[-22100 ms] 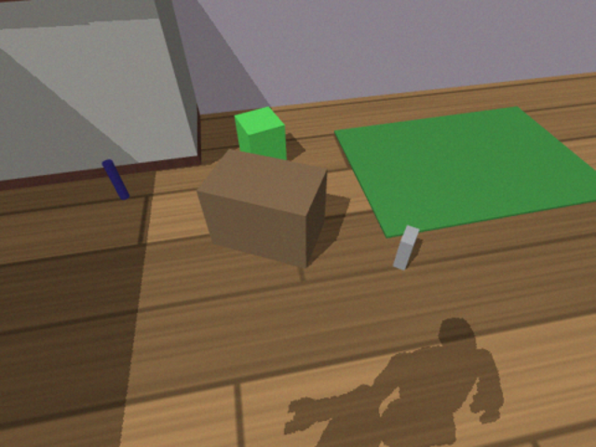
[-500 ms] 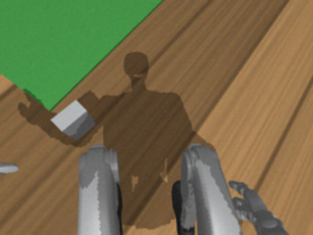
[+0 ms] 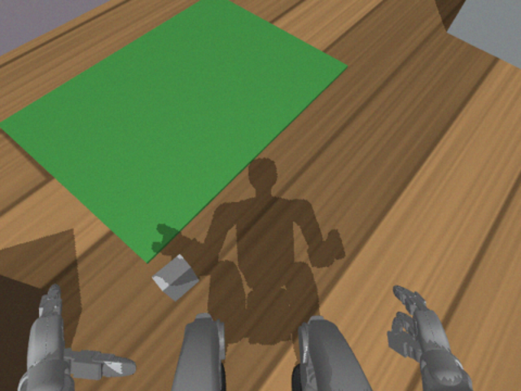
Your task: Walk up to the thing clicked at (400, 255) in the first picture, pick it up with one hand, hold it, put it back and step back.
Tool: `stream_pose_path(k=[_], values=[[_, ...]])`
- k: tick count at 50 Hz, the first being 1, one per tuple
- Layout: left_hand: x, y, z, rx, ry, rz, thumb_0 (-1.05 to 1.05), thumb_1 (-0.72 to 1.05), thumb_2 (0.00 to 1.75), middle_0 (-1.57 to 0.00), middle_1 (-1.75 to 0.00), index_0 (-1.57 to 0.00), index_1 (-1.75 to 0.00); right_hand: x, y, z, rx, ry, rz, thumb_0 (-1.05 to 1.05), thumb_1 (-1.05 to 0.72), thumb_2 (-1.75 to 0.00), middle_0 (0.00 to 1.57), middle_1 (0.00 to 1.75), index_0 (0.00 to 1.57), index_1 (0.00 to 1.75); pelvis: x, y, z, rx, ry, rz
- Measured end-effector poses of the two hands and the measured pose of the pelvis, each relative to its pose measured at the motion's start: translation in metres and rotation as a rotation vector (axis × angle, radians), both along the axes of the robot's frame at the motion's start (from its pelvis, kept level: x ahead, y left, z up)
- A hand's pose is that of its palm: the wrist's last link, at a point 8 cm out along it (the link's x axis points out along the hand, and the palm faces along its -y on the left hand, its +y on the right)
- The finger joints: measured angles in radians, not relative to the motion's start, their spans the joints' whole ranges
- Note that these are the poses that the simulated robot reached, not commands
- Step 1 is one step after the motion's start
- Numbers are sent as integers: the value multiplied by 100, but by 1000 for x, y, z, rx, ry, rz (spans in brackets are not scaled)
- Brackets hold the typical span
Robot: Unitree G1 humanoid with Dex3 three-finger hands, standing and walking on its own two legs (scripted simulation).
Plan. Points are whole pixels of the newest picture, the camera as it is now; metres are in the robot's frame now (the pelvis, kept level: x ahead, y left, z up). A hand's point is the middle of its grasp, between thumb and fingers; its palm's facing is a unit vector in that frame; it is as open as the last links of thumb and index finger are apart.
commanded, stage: home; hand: left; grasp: from the side
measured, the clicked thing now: (177, 279) +0.41 +0.25 -0.51
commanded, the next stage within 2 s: none
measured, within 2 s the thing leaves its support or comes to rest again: neither
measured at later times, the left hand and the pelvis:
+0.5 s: hand (91, 334) +0.22 +0.20 +0.07, palm faces +0.14 -0.95 -0.29, open 17.3 cm; pelvis +0.05 +0.02 +0.12, yaw +1 degrees
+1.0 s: hand (105, 345) +0.21 +0.19 +0.07, palm faces +0.14 -0.95 -0.28, open 17.2 cm; pelvis +0.05 +0.00 +0.13, yaw +2 degrees
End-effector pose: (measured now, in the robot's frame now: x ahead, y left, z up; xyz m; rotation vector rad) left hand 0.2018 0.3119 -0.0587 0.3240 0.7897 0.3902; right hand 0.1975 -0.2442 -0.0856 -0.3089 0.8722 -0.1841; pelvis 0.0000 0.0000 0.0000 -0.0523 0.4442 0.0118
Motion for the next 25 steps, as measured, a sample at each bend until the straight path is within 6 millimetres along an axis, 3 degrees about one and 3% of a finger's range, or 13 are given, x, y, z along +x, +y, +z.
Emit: stream_pose_path(k=[6, 12, 19, 25], values=[[-2, -22, 49, -54, 3, -8, -1, -53, 6, -6, -6, -5, -6, 0, 5, 59, -20, -43, -30, 1, -90, -90, 20, 30, 21, 30, 18, 4, 48, -2, -78, 15], [-3, -40, 98, -84, -9, -45, -1, -54, 5, -6, -5, -5, -6, -7, 15, 101, -15, -83, -69, 1, -90, -90, 20, 30, 21, 30, 34, 10, 85, -2, -159, 24], [-3, -58, 146, -104, -69, -103, -1, -54, 5, -6, -6, -5, -6, -8, 26, 128, 10, -141, -90, 1, -90, -90, 20, 30, 21, 30, 47, 17, 110, 1, -230, 24], [-8, -65, 160, -124, -87, -114, -1, -52, 7, -6, -6, -5, -6, 1, 33, 138, 31, -178, -69, 1, -90, -90, 20, 30, 21, 30, 50, 18, 118, 6, -265, 24]])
